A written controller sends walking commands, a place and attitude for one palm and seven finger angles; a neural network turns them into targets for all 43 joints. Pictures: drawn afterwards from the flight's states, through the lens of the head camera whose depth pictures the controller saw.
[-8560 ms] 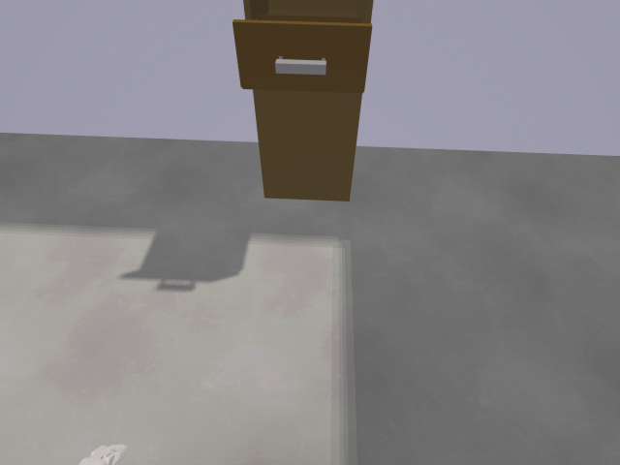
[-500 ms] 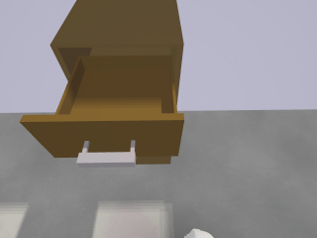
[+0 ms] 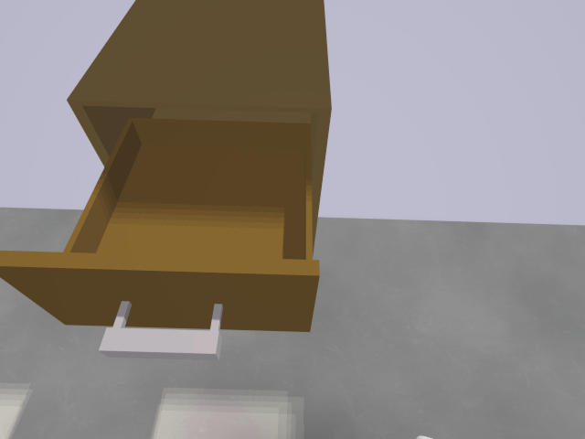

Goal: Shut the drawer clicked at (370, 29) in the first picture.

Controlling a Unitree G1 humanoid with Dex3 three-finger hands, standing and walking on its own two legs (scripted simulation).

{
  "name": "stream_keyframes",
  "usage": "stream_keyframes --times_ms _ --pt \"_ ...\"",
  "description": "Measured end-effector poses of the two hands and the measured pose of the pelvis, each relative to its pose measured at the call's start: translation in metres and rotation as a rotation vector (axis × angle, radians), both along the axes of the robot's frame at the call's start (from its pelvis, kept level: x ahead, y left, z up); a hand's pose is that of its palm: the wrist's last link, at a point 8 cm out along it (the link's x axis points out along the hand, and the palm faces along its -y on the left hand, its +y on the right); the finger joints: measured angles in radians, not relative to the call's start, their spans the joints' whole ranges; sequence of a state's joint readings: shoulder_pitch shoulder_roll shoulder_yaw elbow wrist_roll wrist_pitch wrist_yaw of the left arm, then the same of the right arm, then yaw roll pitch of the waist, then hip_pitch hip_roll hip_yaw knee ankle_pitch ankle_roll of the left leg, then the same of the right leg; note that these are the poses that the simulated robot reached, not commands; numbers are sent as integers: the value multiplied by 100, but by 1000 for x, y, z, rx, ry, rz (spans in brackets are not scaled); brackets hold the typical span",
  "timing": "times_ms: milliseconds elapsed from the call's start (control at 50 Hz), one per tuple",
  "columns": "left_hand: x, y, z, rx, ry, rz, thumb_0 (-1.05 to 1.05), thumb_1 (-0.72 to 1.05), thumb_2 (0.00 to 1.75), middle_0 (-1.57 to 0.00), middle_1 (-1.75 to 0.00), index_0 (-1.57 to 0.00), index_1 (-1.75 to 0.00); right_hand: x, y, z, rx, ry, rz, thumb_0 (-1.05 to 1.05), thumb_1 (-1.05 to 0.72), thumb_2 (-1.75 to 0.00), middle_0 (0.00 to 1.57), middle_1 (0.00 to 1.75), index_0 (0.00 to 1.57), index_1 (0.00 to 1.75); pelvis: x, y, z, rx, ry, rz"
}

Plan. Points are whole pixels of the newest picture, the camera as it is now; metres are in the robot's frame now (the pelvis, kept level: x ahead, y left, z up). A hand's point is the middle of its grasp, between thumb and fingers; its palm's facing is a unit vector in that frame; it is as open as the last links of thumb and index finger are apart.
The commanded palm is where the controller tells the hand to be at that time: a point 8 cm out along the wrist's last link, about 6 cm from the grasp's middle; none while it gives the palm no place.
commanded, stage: come to a stop and stand still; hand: left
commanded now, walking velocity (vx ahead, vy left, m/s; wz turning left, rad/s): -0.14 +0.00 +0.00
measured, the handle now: (167, 326) +0.23 +0.18 +0.03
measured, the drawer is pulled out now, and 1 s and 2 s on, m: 0.29 0.29 0.29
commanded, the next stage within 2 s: look again from close up in 0.76 s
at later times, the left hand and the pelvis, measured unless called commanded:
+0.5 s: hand out of the picture +0.02 +0.22 -0.16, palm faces -0.02 -0.98 -0.22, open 7.3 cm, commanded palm none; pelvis -0.05 +0.04 +0.00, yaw -1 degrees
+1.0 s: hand out of the picture -0.06 +0.20 -0.17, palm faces +0.02 -0.99 -0.17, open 7.3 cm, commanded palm none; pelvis -0.04 +0.04 +0.00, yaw +0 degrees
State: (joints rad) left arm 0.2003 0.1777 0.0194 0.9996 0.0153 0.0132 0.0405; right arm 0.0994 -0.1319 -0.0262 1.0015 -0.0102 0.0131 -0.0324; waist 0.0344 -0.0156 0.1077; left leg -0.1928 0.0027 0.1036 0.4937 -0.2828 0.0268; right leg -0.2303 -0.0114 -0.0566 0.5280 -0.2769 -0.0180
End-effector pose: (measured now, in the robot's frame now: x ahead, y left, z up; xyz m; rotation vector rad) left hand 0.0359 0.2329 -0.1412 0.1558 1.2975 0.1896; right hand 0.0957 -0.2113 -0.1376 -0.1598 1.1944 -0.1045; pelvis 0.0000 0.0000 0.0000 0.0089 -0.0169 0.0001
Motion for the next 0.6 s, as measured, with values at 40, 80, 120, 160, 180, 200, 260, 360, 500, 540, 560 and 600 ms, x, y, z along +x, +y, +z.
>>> stream_keyframes --times_ms 40,80,120,160,180,200,260,360,500,540,560,600 --pt "1 4 3 22 1 -9 0 93 90 -20 -30 -20 -30 3 1 -4 15 -6 -3 0 -91 -90 20 30 20 30 -3 -1 -1 5 2 -5" --pt "0 6 5 41 4 -19 0 92 90 -20 -30 -20 -30 1 -1 -8 24 -4 -9 0 -91 -90 20 30 21 30 -7 -2 -3 6 3 -10" --pt "-2 9 7 55 5 -30 0 92 90 -20 -30 -20 -30 -5 -6 -11 26 4 -19 0 -91 -90 21 30 21 30 -12 -3 -4 4 4 -11" --pt "-5 10 7 61 6 -38 0 91 90 -20 -30 -20 -30 -15 -11 -12 19 19 -31 0 -91 -90 21 30 21 30 -16 -4 -5 2 2 -8" --pt "-6 11 6 61 6 -40 0 91 90 -20 -30 -20 -30 -21 -14 -13 13 30 -38 0 -91 -90 21 30 21 30 -18 -3 -5 1 1 -8" --pt "-8 11 5 62 3 -45 0 91 90 -20 -30 -20 -30 -27 -17 -12 6 34 -44 0 -91 -90 21 30 21 30 -20 -2 -6 -2 0 -9" --pt "-9 14 3 55 -50 -46 0 91 90 -20 -30 -20 -30 -45 -23 -6 -21 17 -60 0 -91 -90 20 30 21 30 -23 4 -8 -8 -1 -9" --pt "-8 21 -1 18 -120 -66 0 91 90 -20 -30 -20 -30 -71 -18 5 -61 -29 -74 0 -91 -90 20 30 20 30 -33 19 -9 -6 -35 -13" --pt "-19 33 7 -3 -140 -101 0 91 90 -20 -30 -20 -30 -110 11 4 -28 1 -48 0 -91 -90 20 30 20 30 -52 36 -3 -15 -35 -20" --pt "-29 37 8 0 -123 -98 0 91 90 -20 -30 -20 -30 -121 18 2 -13 25 -44 0 -91 -90 20 30 20 30 -57 38 -3 -14 -31 -19" --pt "-35 39 8 3 -111 -94 0 91 90 -20 -30 -20 -30 -126 21 0 -7 38 -44 0 -91 -90 20 30 20 30 -59 39 -3 -13 -29 -18" --pt "-48 43 8 8 -82 -82 0 91 90 -20 -30 -20 -30 -135 24 -3 0 64 -45 1 -91 -90 20 30 20 30 -61 41 -2 -13 -27 -15"
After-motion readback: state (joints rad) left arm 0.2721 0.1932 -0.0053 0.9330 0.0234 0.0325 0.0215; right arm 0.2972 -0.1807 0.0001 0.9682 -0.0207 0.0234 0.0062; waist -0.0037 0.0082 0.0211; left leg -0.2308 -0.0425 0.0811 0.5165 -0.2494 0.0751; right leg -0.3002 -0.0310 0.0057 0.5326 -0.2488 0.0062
